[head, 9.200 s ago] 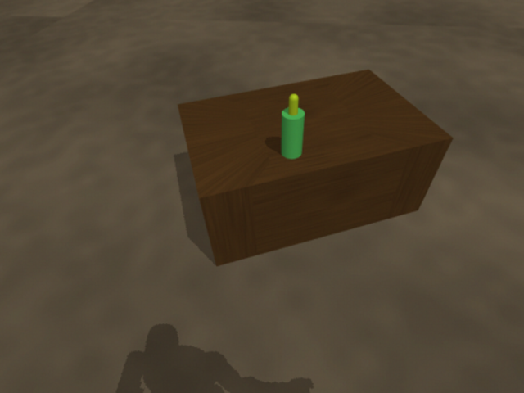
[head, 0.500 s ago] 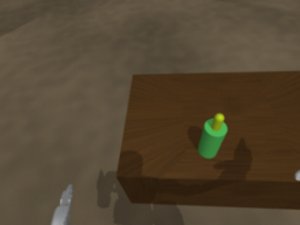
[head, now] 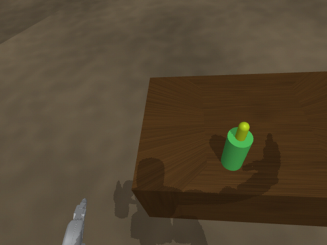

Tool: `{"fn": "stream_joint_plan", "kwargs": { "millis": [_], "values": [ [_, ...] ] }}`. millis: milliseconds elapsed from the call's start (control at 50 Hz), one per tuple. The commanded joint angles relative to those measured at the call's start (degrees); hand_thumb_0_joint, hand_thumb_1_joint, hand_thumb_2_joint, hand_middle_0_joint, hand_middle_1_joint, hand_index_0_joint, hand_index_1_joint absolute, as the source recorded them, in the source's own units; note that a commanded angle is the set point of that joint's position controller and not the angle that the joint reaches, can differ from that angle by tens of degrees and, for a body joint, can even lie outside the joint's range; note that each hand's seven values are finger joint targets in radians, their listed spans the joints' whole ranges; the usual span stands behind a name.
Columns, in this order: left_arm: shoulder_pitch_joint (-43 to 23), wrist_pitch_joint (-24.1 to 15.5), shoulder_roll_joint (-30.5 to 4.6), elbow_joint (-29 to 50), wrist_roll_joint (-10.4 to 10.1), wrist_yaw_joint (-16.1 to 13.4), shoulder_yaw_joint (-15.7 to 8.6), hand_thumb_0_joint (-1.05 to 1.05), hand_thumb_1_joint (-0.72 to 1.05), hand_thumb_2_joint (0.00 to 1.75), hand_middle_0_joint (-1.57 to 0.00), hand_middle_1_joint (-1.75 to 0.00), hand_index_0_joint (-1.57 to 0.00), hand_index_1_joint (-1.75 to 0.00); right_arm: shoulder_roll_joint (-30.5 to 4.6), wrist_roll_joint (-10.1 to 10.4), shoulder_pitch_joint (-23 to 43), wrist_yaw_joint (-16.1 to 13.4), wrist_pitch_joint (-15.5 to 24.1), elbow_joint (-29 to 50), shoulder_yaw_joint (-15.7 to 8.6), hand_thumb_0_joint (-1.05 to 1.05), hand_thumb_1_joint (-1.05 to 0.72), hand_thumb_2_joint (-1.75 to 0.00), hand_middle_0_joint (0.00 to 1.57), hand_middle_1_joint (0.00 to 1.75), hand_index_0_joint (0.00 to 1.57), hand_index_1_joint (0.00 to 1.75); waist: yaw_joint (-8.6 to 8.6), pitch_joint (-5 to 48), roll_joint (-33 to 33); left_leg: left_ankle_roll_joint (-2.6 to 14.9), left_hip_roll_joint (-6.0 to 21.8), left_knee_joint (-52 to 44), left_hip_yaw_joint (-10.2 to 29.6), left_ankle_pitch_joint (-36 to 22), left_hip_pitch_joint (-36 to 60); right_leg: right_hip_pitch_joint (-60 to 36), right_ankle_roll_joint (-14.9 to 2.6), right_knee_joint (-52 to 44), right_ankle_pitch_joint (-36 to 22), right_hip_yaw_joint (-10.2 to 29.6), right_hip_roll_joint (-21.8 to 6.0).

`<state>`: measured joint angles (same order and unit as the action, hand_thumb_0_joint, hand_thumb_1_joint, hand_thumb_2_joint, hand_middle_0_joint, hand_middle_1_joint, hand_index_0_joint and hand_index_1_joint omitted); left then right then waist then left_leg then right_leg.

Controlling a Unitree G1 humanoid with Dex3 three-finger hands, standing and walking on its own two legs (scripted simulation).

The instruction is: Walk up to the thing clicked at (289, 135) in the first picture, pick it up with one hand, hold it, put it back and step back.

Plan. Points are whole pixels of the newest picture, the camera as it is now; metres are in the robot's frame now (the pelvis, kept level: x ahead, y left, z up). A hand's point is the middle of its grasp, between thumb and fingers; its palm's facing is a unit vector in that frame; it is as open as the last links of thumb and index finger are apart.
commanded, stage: go down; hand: right
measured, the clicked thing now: (237, 145) +0.48 -0.18 -0.17
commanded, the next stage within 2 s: approach in 0.16 s
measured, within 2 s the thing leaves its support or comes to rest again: neither
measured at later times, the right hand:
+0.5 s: hand out of the picture +0.37 -0.37 +0.05, palm faces +0.18 +0.98 +0.00, open 17.7 cm
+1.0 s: hand (272, 161) +0.42 -0.29 -0.17, palm faces +0.13 +0.99 +0.07, open 17.7 cm
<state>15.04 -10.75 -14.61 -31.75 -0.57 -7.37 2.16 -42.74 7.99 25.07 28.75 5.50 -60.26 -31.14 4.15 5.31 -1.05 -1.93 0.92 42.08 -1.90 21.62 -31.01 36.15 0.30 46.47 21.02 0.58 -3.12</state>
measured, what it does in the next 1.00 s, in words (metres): lowers itself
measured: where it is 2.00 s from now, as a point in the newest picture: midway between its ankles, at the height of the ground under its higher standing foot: outside the picture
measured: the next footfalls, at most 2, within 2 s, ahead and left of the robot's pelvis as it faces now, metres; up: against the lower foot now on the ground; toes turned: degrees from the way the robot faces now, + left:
none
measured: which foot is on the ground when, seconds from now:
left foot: down 0.00-1.00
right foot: down 0.00-1.00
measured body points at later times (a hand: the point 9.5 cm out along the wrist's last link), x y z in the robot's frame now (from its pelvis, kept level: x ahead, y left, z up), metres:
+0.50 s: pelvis -0.01 +0.00 -0.01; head +0.06 -0.04 +0.43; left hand +0.15 +0.25 -0.06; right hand +0.35 -0.42 +0.06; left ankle -0.01 +0.15 -0.71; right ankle +0.02 -0.12 -0.71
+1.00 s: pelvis -0.05 -0.01 -0.13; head +0.12 -0.09 +0.28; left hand +0.11 +0.26 -0.08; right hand +0.41 -0.34 -0.17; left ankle -0.01 +0.15 -0.71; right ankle +0.02 -0.12 -0.71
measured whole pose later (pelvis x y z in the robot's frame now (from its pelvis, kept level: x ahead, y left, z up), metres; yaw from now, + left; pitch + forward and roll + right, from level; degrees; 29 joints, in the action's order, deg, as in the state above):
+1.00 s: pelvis -0.05 -0.01 -0.13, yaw +4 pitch +28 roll +7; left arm 20.2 -12.7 -16.1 -0.2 5.5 0.5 -1.8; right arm -41.1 8.0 35.5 24.4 34.9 -70.7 -39.2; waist 16.3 8.5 -3.5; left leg -2.2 -1.4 79.8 -3.3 32.4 -75.2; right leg 81.7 -0.1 85.5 32.1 4.5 -5.2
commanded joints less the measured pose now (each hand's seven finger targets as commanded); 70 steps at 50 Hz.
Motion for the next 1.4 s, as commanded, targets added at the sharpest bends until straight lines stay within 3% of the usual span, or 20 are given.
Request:
{"fn": "stream_joint_plan", "kwargs": {
  "millis": [0,80,180,320,400,440,500,540,580,660,720,760,820,920,1000,1040,1200,1260,1340,1380],
  "values": [
    [-1.87,-2.57,-11.71,8.08,0.23,-0.93,-5.96,0.0,-0.54,0.05,-0.05,-0.05,-0.05,-0.05,-23.59,1.55,17.52,0.31,4.26,10.94,-4.37,0.0,0.56,-0.01,0.06,0.04,0.06,0.04,-0.72,18.05,10.62,2.92,-2.1,-4.32,-0.85,-15.82,2.09,-17.46,-0.89,-5.8,-21.06,1.35,1.18],
    [-2.56,-2.18,-8.06,5.73,0.16,-0.07,-3.06,0.0,-0.54,0.05,-0.05,-0.05,-0.05,-0.05,-22.74,1.36,18.19,0.56,4.83,9.97,-3.84,0.0,0.54,-0.01,0.06,0.04,0.06,0.04,-1.35,16.8,12.13,3.06,-2.03,-4.46,-0.6,-15.23,2.06,-15.43,-0.9,-5.9,-19.76,1.13,1.45],
    [-3.01,-2.49,-11.47,9.98,0.01,-0.61,-5.64,0.0,-0.54,0.05,-0.05,-0.05,-0.05,-0.05,-23.52,1.71,20.4,1.02,5.31,8.68,-3.89,0.0,0.55,-0.02,0.06,0.04,0.06,0.04,0.75,19.05,9.73,2.81,-2.24,-4.57,-0.75,-15.74,1.81,-17.29,-0.98,-5.73,-19.48,1.41,1.2],
    [-2.82,-2.72,-7.76,6.86,0.22,0.35,-2.55,0.0,-0.54,0.04,-0.04,-0.04,-0.03,-0.04,-22.72,2.32,21.73,1.48,7.05,5.65,-3.38,0.0,0.61,-0.02,0.06,0.05,0.06,0.05,0.54,14.04,10.55,2.81,-1.98,-4.53,-0.31,-11.5,-0.39,-11.74,-1.28,-5.91,-11.38,1.05,1.54],
    [-2.83,-3.8,-8.42,10.21,0.56,0.65,-2.49,0.0,-0.56,0.05,-0.04,-0.03,-0.03,-0.05,-18.3,4.72,21.97,3.13,11.0,2.16,-2.81,0.0,0.61,-0.01,0.06,0.04,0.06,0.04,3.08,15.92,6.54,2.58,-2.24,-1.29,-0.32,-11.49,-5.3,-10.14,-1.43,-2.47,-12.31,1.79,1.24],
    [-2.58,-4.31,-11.01,13.0,0.89,0.79,-5.14,0.0,-0.56,0.05,-0.04,-0.04,-0.03,-0.05,-18.34,5.91,22.84,3.69,14.28,2.51,-3.82,0.0,0.6,-0.01,0.07,0.04,0.07,0.04,3.73,19.13,7.84,2.49,-2.29,1.23,-0.32,-12.2,-8.16,-11.26,-1.14,0.41,-15.73,2.18,1.23],
    [-0.44,-4.66,-9.09,14.98,1.27,1.87,-3.89,0.0,-0.56,0.05,-0.04,-0.04,-0.03,-0.05,-14.55,7.29,20.79,4.13,18.47,-0.99,-3.85,0.0,0.61,0.0,0.07,0.04,0.07,0.04,4.14,17.8,6.13,2.3,-2.4,5.92,0.01,-10.92,-13.22,-4.68,-1.59,5.45,-14.22,2.33,1.64],
    [1.04,-4.95,-8.21,17.99,1.76,2.38,-2.88,0.0,-0.56,0.06,-0.04,-0.04,-0.03,-0.05,-14.16,7.29,21.05,4.0,20.89,-0.67,-4.41,0.0,0.61,0.0,0.06,0.04,0.07,0.04,4.24,20.78,6.93,2.51,-2.69,9.15,0.04,-9.52,-16.61,-2.8,-1.52,8.13,-13.66,2.63,1.46],
    [2.24,-5.29,-10.57,24.77,2.18,2.67,-5.09,0.0,-0.56,0.06,-0.04,-0.04,-0.03,-0.05,-15.87,7.15,22.36,3.29,23.18,2.24,-6.31,0.0,0.6,0.0,0.07,0.04,0.07,0.04,4.83,24.94,7.86,2.46,-2.9,11.0,0.07,-10.17,-16.37,-2.58,-1.51,10.12,-13.88,2.72,1.63],
    [5.68,-4.72,-11.61,26.66,3.21,3.52,-7.82,0.0,-0.55,0.05,-0.04,-0.04,-0.03,-0.04,-17.79,5.91,23.6,1.67,26.63,4.22,-8.76,0.0,0.61,0.0,0.07,0.04,0.07,0.04,4.67,25.07,12.92,3.0,-3.34,16.36,-0.33,-6.86,-23.59,0.46,-0.58,14.05,-15.96,3.51,0.88],
    [4.15,-4.94,-10.03,30.75,4.03,4.38,-6.94,0.0,-0.55,0.05,-0.04,-0.03,-0.03,-0.04,-18.4,4.1,26.81,-0.45,29.33,6.28,-9.38,0.0,0.61,0.0,0.07,0.04,0.07,0.04,4.82,25.42,15.63,3.5,-3.32,19.63,-0.07,-3.48,-28.01,4.46,-0.14,16.85,-9.65,3.37,0.39],
    [5.46,-4.99,-8.69,31.63,4.58,4.98,-6.24,0.0,-0.55,0.05,-0.04,-0.04,-0.03,-0.04,-17.29,3.05,26.01,-1.15,30.59,5.09,-9.45,0.0,0.61,0.0,0.07,0.04,0.07,0.04,5.71,27.5,17.65,3.57,-3.42,22.04,-0.33,-3.21,-29.93,5.88,-0.06,19.09,-8.96,3.39,0.12],
    [4.03,-5.28,-12.65,37.01,5.29,5.17,-10.24,0.0,-0.55,0.05,-0.04,-0.04,-0.03,-0.04,-16.97,2.0,26.4,-1.91,31.97,3.77,-9.73,0.0,0.61,0.0,0.07,0.04,0.07,0.04,8.21,31.61,18.74,3.76,-3.73,25.34,-1.03,-2.89,-32.85,6.69,0.02,22.9,-10.06,4.25,-0.4],
    [7.8,-4.88,-13.09,40.28,5.71,6.52,-11.83,0.0,-0.55,0.05,-0.04,-0.04,-0.03,-0.04,-11.77,0.91,25.55,-4.14,33.21,-0.84,-8.3,0.0,0.61,-0.01,0.06,0.05,0.06,0.05,10.9,29.29,18.78,4.03,-4.23,31.1,-2.27,0.89,-41.23,14.32,0.39,27.15,-4.4,6.1,-1.56],
    [9.78,-4.6,-13.42,48.7,5.98,7.51,-12.08,0.0,-0.56,0.05,-0.04,-0.04,-0.04,-0.05,-14.53,-1.05,27.69,-6.7,34.65,0.33,-10.53,0.0,0.61,0.0,0.07,0.04,0.07,0.04,11.51,33.84,19.91,4.25,-4.36,35.34,-2.95,0.75,-43.98,16.03,0.53,31.12,-5.35,7.0,-1.53],
    [11.75,-4.33,-15.19,52.8,5.9,7.7,-14.92,0.0,-0.57,0.06,-0.04,-0.04,-0.04,-0.05,-14.96,-1.69,30.29,-8.43,34.94,4.04,-10.79,0.0,0.61,0.0,0.07,0.04,0.07,0.04,12.99,36.78,21.91,4.34,-4.35,35.85,-2.98,0.01,-43.44,15.43,0.41,32.21,-5.25,6.71,-1.2],
    [14.35,-0.93,-13.77,53.45,6.09,9.05,-18.02,0.0,-0.54,0.05,-0.04,-0.04,-0.04,-0.04,-10.89,-5.63,32.58,-15.23,32.61,15.75,-7.34,0.0,0.61,0.0,0.06,0.04,0.05,0.04,10.88,37.6,31.65,4.8,-4.28,37.75,-2.73,1.87,-46.99,13.27,1.44,32.5,-4.45,5.92,-1.68],
    [13.77,0.36,-10.82,53.59,5.93,9.46,-15.45,0.0,-0.54,0.05,-0.04,-0.04,-0.04,-0.04,-4.85,-6.14,29.91,-16.54,31.62,11.7,-4.63,0.0,0.6,0.0,0.06,0.04,0.06,0.04,11.39,31.65,26.92,4.72,-4.44,37.39,-3.09,3.86,-48.07,19.25,0.95,32.91,0.29,5.64,-1.4],
    [12.91,1.41,-14.89,59.58,5.82,8.96,-18.59,0.0,-0.55,0.05,-0.04,-0.04,-0.04,-0.05,-5.09,-6.47,28.07,-18.92,30.88,11.28,-5.94,0.0,0.61,-0.02,0.05,0.05,0.05,0.05,11.94,34.79,21.04,4.34,-4.59,36.59,-3.12,2.5,-43.81,21.33,0.25,32.48,2.4,5.95,-1.1],
    [15.03,1.88,-13.96,58.92,5.6,9.09,-18.72,0.0,-0.56,0.06,-0.04,-0.04,-0.04,-0.05,-0.94,-6.04,27.14,-19.47,30.66,9.07,-4.12,0.0,0.61,-0.02,0.05,0.05,0.05,0.05,13.26,32.22,18.2,3.96,-4.81,35.66,-3.11,1.39,-42.97,23.63,-0.32,32.87,2.36,5.66,-0.76]
  ]
}}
